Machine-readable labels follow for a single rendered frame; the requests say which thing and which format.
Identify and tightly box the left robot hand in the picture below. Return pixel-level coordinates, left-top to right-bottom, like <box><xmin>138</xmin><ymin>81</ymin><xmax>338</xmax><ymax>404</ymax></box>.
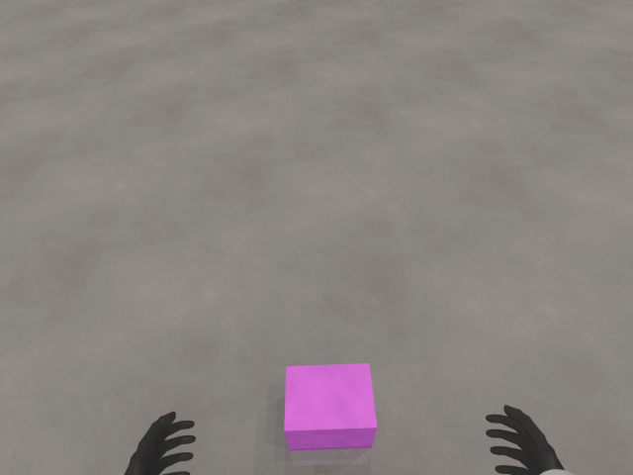
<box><xmin>125</xmin><ymin>412</ymin><xmax>196</xmax><ymax>475</ymax></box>

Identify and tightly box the carton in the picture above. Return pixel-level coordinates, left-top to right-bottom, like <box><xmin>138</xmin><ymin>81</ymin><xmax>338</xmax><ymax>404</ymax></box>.
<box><xmin>284</xmin><ymin>363</ymin><xmax>377</xmax><ymax>451</ymax></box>

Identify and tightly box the right robot hand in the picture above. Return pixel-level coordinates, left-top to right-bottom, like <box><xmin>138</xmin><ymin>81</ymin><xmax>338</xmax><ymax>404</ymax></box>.
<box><xmin>486</xmin><ymin>405</ymin><xmax>565</xmax><ymax>475</ymax></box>

